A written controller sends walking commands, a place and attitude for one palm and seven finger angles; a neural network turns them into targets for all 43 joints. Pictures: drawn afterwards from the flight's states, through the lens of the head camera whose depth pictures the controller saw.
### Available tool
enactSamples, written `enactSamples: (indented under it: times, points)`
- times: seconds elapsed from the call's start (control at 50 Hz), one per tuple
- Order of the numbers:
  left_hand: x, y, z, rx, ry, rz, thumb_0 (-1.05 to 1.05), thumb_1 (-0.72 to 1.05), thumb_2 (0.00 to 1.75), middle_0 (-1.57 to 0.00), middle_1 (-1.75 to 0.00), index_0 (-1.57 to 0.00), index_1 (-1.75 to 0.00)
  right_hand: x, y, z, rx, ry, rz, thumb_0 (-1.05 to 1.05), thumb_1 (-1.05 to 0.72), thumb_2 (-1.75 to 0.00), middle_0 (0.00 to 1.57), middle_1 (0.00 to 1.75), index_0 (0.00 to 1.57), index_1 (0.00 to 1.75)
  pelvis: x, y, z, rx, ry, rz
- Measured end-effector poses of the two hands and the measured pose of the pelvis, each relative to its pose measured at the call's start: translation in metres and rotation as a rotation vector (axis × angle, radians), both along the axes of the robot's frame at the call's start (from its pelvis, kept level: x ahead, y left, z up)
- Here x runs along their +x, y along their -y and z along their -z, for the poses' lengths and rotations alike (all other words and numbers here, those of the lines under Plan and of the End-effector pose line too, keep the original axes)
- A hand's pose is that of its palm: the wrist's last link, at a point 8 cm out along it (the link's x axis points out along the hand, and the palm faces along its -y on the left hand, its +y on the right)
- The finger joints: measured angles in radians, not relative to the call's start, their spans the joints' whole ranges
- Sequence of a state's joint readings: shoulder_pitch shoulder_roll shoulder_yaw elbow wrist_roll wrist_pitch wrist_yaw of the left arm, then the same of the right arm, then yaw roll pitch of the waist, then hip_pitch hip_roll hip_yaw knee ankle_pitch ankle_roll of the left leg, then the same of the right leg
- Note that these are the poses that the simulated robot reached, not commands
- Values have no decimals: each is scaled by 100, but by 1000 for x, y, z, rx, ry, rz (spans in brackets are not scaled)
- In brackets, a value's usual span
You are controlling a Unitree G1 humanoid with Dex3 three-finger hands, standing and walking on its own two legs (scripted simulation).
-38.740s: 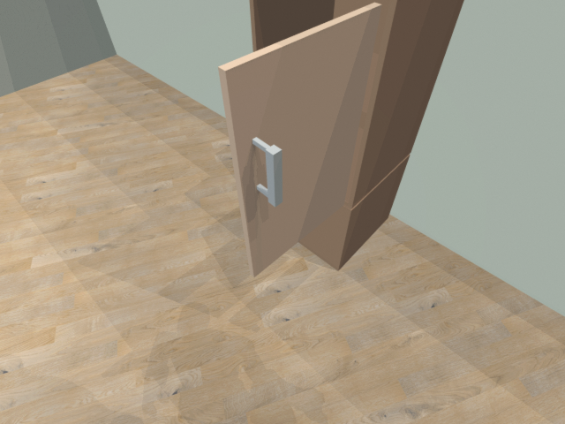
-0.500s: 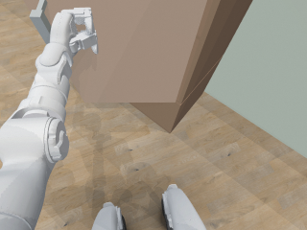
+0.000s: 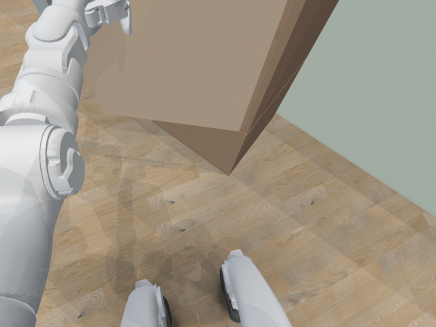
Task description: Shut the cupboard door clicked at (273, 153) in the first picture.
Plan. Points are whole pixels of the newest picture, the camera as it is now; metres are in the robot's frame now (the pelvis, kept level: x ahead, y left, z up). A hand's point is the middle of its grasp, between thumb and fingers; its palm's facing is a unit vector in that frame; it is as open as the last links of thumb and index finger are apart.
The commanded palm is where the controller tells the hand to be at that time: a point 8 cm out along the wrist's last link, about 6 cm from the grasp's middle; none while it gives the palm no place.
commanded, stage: push the door shut along its arc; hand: left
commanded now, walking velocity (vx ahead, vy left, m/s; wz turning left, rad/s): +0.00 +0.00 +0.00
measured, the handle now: out of the picture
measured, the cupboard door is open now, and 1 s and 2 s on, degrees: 30 22 22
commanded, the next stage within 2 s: pull the fist back off the door in 0.04 s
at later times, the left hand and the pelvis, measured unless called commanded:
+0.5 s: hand (144, 3) +0.61 -0.01 +0.13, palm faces +0.04 -1.00 -0.04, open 3.1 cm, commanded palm +0.57 +0.05 +0.14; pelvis +0.02 -0.01 +0.02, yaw -1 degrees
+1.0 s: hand (155, 49) +0.51 -0.01 +0.14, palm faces +0.01 -1.00 -0.04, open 3.1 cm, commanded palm +0.49 +0.05 +0.14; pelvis +0.02 -0.01 +0.04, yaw +0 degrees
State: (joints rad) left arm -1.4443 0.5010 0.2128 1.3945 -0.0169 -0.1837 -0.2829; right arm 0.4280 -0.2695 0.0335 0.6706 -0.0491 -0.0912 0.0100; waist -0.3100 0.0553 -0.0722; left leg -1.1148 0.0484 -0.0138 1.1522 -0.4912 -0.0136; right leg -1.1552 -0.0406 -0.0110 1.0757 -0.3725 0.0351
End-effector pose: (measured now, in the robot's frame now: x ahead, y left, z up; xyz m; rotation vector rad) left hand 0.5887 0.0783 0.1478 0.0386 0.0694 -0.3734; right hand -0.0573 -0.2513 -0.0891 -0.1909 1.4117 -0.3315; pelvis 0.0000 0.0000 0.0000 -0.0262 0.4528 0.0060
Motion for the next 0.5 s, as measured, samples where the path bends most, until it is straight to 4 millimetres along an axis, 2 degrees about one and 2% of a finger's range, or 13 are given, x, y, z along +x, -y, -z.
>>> enactSamples:
  times: [0.16, 0.24, 0.3, 0.34, 0.4, 0.5]
  points:
    - [18, 13, 1, 7, 7, 26, 3, 100, 99, -130, -150, -130, -150, -15, -3, 2, -1, -65, 24, 1, -90, -90, 20, 30, 20, 30, 2, 1, 7, -3, -37, 2]
    - [23, 16, 6, -122, -31, -216, 3, 94, 96, -130, -150, -130, -150, -16, -9, 2, 36, -78, -7, 1, -90, -90, 20, 30, 20, 30, 7, 1, 8, -6, -60, 6]
    - [20, 18, 12, -85, -12, -419, 3, 92, 94, -130, -150, -130, -150, -11, -14, 4, 87, -75, -40, 1, -90, -90, 20, 30, 20, 30, 11, 4, 7, -2, -69, 11]
    - [17, 22, 14, -12, 38, -473, 3, 91, 93, -129, -150, -130, -150, -8, -16, 5, 115, -69, -42, 1, -90, -90, 20, 30, 20, 30, 13, 5, 6, 2, -69, 14]
    - [11, 31, 14, 34, 78, -455, 2, 91, 92, -129, -150, -129, -150, -1, -17, 5, 137, -59, -21, 1, -90, -90, 20, 30, 20, 30, 16, 8, 1, 9, -53, 18]
    - [-1, 34, 14, 10, 18, -415, 2, 90, 91, -129, -150, -130, -150, 15, -13, -3, 138, -24, -2, 1, -90, -90, 20, 30, 20, 30, 22, 10, -15, 18, -8, 24]
